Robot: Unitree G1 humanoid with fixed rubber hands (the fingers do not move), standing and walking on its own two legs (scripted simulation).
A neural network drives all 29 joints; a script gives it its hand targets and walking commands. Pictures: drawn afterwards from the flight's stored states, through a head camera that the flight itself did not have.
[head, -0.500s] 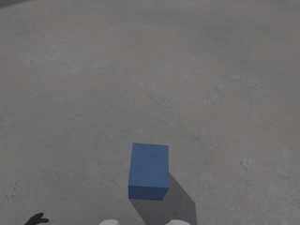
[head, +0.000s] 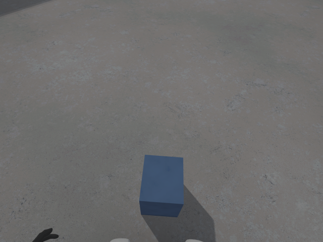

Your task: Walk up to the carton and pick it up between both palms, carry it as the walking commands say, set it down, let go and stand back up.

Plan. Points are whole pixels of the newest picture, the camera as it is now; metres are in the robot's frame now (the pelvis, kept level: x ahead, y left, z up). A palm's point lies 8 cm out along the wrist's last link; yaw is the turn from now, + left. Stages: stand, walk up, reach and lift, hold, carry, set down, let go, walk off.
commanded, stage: walk up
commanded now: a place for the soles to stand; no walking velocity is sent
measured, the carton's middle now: (161, 186) +0.46 -0.03 -0.62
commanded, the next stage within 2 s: stand in 0.40 s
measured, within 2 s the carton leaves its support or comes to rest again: neither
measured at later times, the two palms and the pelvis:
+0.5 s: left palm out of the picture +0.07 +0.32 -0.10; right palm out of the picture +0.05 -0.30 -0.10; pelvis -0.02 +0.01 +0.00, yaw +1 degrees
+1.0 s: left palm out of the picture +0.07 +0.32 -0.10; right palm out of the picture +0.05 -0.31 -0.10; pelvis -0.02 +0.01 +0.00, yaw +1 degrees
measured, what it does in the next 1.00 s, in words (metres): stands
